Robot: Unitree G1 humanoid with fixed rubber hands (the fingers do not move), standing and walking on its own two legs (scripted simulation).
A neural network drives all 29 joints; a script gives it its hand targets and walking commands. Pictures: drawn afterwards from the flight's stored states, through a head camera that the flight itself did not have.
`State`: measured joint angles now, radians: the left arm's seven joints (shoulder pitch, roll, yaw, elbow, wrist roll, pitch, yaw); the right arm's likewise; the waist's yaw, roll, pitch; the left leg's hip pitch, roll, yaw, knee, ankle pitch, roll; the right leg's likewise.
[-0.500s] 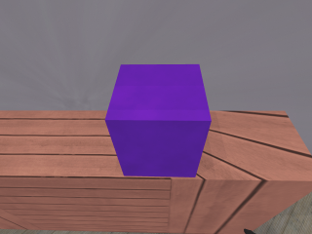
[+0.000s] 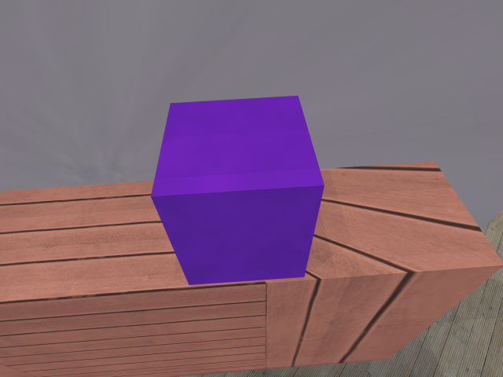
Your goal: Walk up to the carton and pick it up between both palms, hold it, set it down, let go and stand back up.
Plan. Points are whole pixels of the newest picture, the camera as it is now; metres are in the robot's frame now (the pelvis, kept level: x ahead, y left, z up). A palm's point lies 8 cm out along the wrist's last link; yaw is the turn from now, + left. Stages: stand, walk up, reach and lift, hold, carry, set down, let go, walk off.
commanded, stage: walk up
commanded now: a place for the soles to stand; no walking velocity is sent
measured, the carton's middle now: (241, 194) +0.41 +0.02 +0.07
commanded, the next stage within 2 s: reach and lift in 0.18 s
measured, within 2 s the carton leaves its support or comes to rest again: neither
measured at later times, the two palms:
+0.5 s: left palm out of the picture +0.16 +0.23 -0.09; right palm out of the picture +0.16 -0.24 -0.11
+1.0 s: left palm out of the picture +0.15 +0.24 -0.03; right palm (401, 371) +0.15 -0.21 -0.05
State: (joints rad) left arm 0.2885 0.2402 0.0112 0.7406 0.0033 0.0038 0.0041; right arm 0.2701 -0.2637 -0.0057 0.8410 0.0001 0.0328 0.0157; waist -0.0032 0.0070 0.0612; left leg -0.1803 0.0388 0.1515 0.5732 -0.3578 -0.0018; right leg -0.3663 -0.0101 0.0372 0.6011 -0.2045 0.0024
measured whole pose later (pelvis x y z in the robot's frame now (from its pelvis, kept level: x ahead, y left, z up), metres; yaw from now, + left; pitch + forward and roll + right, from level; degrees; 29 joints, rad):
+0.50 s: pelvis -0.01 -0.01 -0.02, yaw +3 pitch -4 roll +0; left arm 0.11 0.20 0.03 0.40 0.04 0.39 -0.02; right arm 0.12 -0.19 -0.07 0.72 0.00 -0.09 0.01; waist -0.02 0.02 0.15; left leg -0.24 0.07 0.08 0.76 -0.44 -0.02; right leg -0.36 0.01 -0.01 0.74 -0.30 0.00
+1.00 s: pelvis +0.01 -0.01 +0.02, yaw +4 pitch -7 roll +0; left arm 0.28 0.27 0.00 0.32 -0.08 0.16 -0.01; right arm 0.37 -0.07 -0.04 0.41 0.00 -0.08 -0.05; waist 0.01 0.00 0.11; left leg 0.01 0.06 0.08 0.39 -0.28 -0.03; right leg -0.11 0.01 -0.03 0.40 -0.17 -0.02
